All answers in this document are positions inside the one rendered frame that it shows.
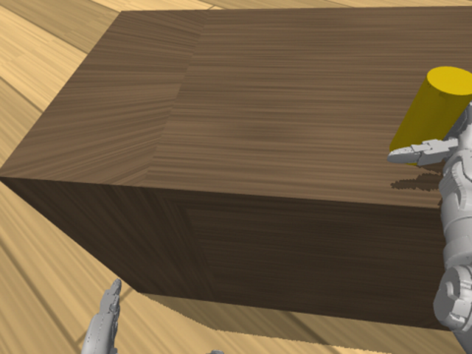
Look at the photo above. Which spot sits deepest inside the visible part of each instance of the right robot hand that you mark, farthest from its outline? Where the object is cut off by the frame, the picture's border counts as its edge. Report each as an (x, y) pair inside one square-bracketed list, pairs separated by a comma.
[(433, 151)]

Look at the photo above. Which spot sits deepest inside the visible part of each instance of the left robot hand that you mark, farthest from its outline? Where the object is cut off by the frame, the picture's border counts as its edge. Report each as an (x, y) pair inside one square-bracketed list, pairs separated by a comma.
[(103, 326)]

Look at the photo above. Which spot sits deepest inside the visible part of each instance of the right robot arm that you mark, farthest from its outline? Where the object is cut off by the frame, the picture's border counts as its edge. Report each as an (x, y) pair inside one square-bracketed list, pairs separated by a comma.
[(453, 301)]

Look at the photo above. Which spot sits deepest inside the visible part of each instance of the can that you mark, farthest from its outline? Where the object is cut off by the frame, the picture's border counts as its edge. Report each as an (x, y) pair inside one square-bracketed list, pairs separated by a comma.
[(441, 99)]

